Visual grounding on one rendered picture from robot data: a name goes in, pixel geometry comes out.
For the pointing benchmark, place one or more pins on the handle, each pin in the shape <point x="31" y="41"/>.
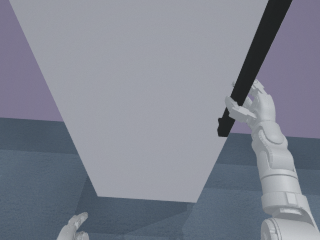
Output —
<point x="268" y="27"/>

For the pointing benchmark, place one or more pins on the robot right upper arm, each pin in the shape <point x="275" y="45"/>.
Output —
<point x="285" y="229"/>

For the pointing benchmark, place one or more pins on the right robot hand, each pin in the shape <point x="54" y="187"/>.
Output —
<point x="261" y="109"/>

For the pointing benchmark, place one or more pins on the fridge door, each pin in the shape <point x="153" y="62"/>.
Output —
<point x="141" y="84"/>

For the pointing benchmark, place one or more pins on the robot right forearm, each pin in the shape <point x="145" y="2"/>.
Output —
<point x="282" y="197"/>

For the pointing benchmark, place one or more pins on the left robot hand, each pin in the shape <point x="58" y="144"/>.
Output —
<point x="69" y="231"/>

